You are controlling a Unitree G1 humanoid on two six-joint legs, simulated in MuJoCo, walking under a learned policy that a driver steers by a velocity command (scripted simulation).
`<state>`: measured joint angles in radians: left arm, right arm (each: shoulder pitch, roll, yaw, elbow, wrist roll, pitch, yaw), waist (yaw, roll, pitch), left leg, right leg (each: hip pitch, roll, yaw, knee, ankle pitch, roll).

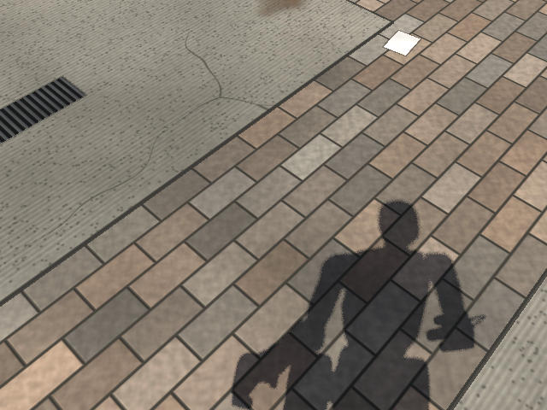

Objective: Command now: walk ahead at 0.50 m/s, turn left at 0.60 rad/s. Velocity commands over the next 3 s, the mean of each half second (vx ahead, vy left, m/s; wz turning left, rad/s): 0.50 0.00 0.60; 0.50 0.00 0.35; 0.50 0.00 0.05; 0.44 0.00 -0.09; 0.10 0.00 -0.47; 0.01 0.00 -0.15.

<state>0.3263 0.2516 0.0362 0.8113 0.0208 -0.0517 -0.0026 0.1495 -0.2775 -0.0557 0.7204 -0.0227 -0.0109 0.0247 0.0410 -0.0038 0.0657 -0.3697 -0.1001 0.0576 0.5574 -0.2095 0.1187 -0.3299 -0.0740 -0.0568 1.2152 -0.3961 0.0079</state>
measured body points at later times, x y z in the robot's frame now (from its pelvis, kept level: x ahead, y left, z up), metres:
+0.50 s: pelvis +0.28 -0.03 +0.00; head +0.31 -0.03 +0.45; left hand +0.41 +0.26 -0.08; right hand +0.38 -0.30 -0.13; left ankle +0.10 +0.04 -0.65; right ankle +0.38 -0.10 -0.73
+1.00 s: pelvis +0.51 +0.10 +0.00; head +0.53 +0.12 +0.45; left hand +0.37 +0.31 -0.14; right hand +0.78 -0.03 -0.09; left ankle +0.53 +0.19 -0.73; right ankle +0.43 -0.09 -0.65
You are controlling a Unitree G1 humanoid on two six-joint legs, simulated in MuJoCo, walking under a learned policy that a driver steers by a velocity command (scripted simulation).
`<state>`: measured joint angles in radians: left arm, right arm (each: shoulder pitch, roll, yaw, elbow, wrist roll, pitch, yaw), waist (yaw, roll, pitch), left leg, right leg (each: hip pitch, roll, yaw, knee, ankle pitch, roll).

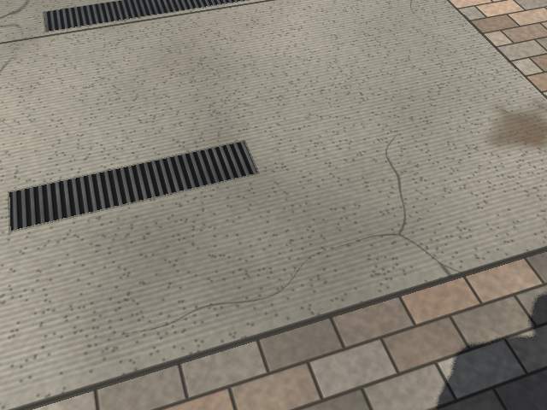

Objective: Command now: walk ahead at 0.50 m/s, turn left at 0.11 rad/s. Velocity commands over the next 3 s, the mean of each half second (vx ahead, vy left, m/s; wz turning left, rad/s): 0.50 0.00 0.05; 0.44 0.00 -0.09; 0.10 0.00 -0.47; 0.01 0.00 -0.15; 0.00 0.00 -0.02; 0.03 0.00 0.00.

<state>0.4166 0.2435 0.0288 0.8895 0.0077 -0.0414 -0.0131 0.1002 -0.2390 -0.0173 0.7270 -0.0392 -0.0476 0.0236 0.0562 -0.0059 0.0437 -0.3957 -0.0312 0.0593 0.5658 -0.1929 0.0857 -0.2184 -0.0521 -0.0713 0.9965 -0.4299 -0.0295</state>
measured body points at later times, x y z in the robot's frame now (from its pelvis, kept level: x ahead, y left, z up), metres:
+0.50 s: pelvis +0.27 -0.04 -0.01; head +0.30 -0.05 +0.44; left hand +0.46 +0.21 -0.10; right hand +0.23 -0.29 -0.15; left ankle +0.08 +0.07 -0.69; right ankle +0.37 -0.11 -0.73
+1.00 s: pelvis +0.53 -0.02 +0.00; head +0.57 -0.01 +0.44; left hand +0.48 +0.23 -0.15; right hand +0.71 -0.25 -0.11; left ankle +0.65 +0.06 -0.73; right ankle +0.37 -0.12 -0.71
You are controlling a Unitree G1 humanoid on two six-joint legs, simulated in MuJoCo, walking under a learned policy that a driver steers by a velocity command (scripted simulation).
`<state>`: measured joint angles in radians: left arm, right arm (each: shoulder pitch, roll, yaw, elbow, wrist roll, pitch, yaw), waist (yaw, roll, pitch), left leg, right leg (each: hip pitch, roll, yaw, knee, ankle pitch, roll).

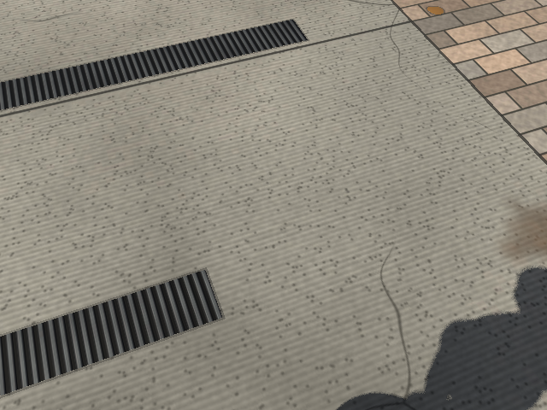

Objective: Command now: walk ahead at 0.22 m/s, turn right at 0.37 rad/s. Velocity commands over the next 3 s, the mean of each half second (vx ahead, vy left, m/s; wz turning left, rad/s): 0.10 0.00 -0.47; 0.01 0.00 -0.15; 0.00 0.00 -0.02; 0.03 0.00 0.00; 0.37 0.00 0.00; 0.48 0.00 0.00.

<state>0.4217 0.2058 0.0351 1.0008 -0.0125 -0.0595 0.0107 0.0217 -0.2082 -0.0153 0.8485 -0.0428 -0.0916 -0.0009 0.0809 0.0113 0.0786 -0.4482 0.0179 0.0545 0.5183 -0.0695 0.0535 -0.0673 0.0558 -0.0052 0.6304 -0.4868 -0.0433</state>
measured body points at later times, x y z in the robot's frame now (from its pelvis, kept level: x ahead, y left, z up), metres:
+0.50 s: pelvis +0.04 -0.02 +0.01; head +0.06 -0.05 +0.45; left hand +0.24 +0.20 -0.10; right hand +0.06 -0.30 -0.14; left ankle +0.11 +0.09 -0.70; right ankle +0.04 -0.10 -0.73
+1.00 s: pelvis +0.04 -0.01 +0.02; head +0.05 +0.00 +0.47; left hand +0.19 +0.20 -0.13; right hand +0.01 -0.26 -0.12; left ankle +0.07 +0.10 -0.73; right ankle +0.04 -0.10 -0.73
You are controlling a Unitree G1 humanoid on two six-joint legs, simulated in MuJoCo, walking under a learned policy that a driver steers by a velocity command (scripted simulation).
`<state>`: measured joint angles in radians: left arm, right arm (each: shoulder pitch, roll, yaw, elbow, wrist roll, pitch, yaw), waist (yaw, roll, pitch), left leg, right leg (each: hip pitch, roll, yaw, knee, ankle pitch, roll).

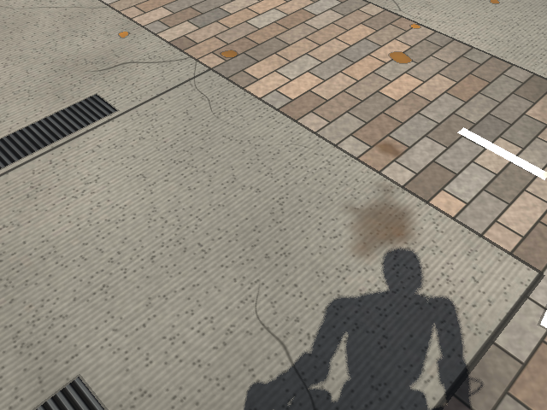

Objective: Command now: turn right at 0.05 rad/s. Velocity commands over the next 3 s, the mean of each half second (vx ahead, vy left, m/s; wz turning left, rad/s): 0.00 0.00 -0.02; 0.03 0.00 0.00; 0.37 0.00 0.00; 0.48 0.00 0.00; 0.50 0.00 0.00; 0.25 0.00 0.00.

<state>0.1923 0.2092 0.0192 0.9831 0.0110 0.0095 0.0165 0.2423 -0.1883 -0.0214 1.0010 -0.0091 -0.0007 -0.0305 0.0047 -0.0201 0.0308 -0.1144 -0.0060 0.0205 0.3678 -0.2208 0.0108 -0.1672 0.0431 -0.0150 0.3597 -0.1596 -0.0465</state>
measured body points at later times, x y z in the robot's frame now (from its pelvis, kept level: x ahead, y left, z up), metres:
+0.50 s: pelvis +0.00 +0.01 +0.00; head +0.00 +0.01 +0.45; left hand +0.00 +0.24 -0.16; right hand +0.00 -0.21 -0.16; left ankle -0.01 +0.11 -0.75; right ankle +0.02 -0.09 -0.75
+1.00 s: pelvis +0.02 +0.01 +0.00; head +0.01 +0.01 +0.45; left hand -0.01 +0.23 -0.17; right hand -0.02 -0.20 -0.17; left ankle -0.01 +0.11 -0.74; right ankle +0.02 -0.09 -0.74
